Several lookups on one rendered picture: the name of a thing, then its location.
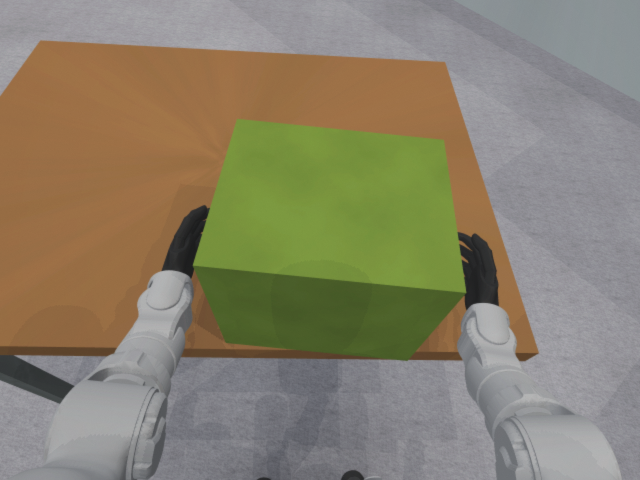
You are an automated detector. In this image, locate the right robot forearm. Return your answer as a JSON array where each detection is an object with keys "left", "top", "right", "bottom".
[{"left": 457, "top": 303, "right": 622, "bottom": 480}]

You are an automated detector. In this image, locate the robot right hand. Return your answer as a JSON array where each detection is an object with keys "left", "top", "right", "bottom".
[{"left": 458, "top": 232, "right": 499, "bottom": 310}]

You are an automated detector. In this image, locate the carton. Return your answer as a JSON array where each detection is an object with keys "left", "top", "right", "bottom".
[{"left": 193, "top": 119, "right": 466, "bottom": 361}]

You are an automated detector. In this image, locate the table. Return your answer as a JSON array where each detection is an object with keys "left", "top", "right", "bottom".
[{"left": 0, "top": 40, "right": 539, "bottom": 404}]

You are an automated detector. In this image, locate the left robot forearm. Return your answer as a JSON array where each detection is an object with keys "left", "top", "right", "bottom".
[{"left": 43, "top": 270, "right": 194, "bottom": 464}]

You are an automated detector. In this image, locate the robot left hand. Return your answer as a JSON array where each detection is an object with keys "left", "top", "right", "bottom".
[{"left": 162, "top": 205, "right": 210, "bottom": 278}]

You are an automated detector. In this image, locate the robot right upper arm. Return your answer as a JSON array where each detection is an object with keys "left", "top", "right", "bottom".
[{"left": 494, "top": 415, "right": 619, "bottom": 480}]

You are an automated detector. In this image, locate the robot left upper arm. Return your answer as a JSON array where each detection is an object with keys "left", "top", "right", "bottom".
[{"left": 7, "top": 380, "right": 168, "bottom": 480}]

